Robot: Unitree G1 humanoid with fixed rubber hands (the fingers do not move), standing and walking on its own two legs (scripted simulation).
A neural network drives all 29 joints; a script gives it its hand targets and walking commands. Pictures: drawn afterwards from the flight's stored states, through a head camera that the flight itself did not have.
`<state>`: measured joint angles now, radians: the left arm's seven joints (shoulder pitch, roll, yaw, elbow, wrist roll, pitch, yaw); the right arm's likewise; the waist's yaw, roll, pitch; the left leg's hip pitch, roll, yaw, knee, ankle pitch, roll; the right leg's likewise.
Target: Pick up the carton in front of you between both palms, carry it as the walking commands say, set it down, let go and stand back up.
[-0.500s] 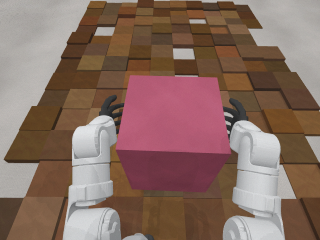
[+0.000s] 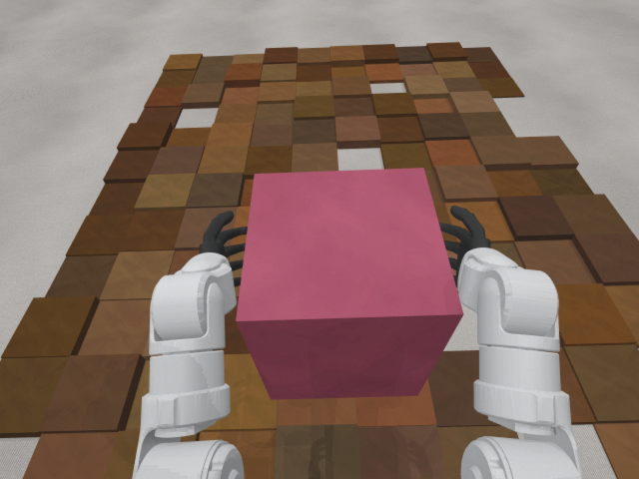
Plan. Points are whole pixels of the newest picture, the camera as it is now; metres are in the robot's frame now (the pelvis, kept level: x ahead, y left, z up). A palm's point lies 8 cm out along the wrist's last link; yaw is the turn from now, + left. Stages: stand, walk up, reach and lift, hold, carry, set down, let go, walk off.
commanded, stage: carry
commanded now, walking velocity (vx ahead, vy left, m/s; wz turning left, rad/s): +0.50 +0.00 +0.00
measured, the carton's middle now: (341, 292) +0.35 +0.01 +0.04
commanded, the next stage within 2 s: none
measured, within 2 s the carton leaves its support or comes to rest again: neither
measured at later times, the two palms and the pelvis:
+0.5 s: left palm (255, 128) +0.65 +0.16 +0.10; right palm (431, 133) +0.62 -0.14 +0.10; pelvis +0.30 +0.03 +0.00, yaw -2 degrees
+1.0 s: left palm (291, 45) +0.97 +0.13 +0.10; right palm (424, 44) +0.98 -0.17 +0.10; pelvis +0.63 -0.02 -0.02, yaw -1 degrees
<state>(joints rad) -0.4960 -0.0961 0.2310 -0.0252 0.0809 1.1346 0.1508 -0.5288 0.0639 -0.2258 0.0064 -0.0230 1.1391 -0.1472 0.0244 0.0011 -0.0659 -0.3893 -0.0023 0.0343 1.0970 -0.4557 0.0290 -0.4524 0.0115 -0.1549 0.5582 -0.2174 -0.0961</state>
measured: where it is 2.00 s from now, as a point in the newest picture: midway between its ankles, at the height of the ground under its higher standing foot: (353, 231)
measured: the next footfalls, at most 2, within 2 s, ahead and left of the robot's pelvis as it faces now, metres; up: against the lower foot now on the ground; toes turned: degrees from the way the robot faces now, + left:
left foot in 0.40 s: +0.41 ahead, +0.09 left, +0.00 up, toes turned +7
right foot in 0.90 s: +0.74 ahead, -0.08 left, -0.02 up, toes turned -7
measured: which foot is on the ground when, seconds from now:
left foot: up 0.00-0.38, down 0.40-0.90, up 0.92-1.00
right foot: down 0.00-0.40, up 0.42-0.88, down 0.90-1.00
